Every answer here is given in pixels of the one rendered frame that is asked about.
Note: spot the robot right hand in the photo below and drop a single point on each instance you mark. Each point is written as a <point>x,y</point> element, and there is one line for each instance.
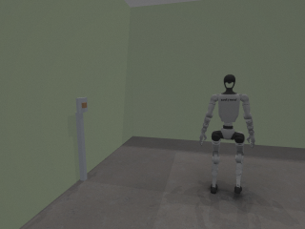
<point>252,138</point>

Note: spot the right robot upper arm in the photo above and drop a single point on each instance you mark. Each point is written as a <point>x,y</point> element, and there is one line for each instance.
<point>246,106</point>

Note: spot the robot right forearm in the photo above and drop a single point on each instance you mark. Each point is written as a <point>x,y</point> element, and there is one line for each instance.
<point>250,125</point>

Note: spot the panel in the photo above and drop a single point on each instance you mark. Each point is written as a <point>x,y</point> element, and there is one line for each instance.
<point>79,117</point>

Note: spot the robot shin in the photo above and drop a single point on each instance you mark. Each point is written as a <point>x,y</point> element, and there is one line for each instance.
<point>214,172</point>
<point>239,171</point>

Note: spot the robot left forearm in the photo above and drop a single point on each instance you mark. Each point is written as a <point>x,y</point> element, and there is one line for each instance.
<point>205,124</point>

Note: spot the left robot upper arm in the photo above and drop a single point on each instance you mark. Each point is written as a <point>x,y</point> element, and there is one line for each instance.
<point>211,106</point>

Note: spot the button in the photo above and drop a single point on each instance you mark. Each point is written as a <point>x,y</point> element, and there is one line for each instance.
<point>84,105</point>

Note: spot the robot left hand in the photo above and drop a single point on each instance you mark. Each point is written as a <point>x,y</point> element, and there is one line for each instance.
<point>201,138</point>

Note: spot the robot right shin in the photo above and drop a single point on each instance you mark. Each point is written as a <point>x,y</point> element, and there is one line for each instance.
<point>239,171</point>

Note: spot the robot left shin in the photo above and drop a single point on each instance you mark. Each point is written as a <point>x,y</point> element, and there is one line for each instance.
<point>214,172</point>

